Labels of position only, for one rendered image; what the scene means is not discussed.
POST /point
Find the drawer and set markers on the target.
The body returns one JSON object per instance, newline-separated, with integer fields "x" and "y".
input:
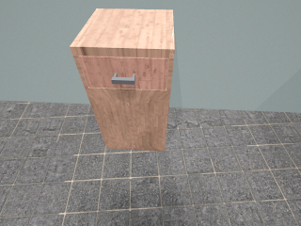
{"x": 150, "y": 72}

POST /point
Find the cabinet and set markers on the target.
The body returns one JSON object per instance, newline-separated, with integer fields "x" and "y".
{"x": 129, "y": 119}

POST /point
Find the handle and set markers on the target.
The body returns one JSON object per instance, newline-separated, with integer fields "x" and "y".
{"x": 123, "y": 80}

